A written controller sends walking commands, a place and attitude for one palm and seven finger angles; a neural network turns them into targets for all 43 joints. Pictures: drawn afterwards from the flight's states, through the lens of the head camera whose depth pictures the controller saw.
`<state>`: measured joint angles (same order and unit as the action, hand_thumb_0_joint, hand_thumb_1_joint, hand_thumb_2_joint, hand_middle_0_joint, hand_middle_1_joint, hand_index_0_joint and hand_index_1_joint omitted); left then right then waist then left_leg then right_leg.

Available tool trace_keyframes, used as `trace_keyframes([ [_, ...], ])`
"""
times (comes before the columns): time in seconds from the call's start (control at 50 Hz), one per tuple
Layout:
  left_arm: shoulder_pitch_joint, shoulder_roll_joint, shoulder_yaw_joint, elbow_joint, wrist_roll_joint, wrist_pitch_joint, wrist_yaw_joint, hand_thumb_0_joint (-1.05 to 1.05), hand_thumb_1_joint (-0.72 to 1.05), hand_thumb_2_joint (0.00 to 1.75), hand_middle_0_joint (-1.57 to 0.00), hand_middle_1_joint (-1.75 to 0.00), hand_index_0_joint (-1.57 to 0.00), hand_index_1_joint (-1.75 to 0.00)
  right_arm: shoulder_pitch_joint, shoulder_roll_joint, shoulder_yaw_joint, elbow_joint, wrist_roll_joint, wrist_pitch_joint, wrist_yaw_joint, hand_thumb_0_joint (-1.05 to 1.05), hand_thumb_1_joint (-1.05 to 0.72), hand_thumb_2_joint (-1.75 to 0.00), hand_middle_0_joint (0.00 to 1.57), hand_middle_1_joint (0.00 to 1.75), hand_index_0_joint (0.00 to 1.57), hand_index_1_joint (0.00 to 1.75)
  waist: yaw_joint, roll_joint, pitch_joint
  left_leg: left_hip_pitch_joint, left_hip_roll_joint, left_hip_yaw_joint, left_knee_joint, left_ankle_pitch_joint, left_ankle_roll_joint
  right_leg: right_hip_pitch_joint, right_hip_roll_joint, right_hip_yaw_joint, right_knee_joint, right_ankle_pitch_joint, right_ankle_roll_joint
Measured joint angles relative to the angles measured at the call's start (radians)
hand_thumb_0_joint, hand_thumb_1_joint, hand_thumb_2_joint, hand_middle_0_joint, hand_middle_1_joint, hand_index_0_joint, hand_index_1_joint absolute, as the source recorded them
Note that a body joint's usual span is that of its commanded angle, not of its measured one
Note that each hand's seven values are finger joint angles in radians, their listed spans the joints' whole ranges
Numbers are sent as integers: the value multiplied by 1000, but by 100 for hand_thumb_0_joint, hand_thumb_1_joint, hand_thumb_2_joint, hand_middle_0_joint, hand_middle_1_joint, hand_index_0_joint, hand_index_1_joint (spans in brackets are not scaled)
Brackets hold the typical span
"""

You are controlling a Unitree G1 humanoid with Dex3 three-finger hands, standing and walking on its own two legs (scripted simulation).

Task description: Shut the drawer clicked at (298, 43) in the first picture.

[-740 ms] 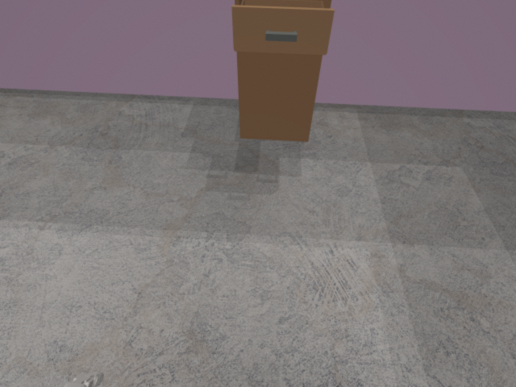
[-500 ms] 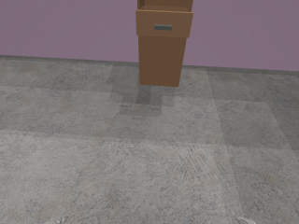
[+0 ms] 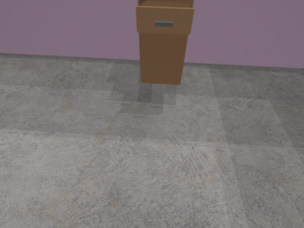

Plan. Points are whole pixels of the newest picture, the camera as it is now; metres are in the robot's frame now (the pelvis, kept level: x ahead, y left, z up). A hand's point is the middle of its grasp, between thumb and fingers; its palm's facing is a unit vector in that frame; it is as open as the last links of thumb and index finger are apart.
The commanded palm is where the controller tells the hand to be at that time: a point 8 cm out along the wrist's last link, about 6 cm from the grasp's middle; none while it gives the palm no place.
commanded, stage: stand and wait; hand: left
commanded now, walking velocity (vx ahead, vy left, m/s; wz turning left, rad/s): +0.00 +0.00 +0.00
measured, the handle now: (164, 22) +1.33 +0.00 -0.01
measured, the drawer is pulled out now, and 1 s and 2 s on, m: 0.29 0.29 0.29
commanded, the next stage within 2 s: look at it before walking up in 0.10 s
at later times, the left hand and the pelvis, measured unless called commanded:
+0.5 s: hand out of the picture +0.07 +0.25 -0.15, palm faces -0.03 -0.94 -0.33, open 7.4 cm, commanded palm none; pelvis +0.00 +0.00 +0.00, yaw +0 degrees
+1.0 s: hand out of the picture +0.06 +0.22 -0.17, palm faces -0.04 -0.96 -0.28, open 7.4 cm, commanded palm none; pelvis +0.02 +0.00 -0.01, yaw -3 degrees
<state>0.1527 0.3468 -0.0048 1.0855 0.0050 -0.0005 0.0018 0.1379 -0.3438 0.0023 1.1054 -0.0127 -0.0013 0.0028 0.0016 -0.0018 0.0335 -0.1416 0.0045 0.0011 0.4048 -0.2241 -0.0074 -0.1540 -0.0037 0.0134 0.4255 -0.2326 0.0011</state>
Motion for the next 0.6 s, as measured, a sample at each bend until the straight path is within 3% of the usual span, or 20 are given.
trace_keyframes([
  [0.6,-13,-6,-1,5,3,-6,-1,0,90,89,-20,-30,-21,-30,-15,7,1,8,2,-8,2,0,-90,-90,21,30,21,30,0,-5,-1,3,2,3,-25,16,0,2,2,4,-27,19,1],
])
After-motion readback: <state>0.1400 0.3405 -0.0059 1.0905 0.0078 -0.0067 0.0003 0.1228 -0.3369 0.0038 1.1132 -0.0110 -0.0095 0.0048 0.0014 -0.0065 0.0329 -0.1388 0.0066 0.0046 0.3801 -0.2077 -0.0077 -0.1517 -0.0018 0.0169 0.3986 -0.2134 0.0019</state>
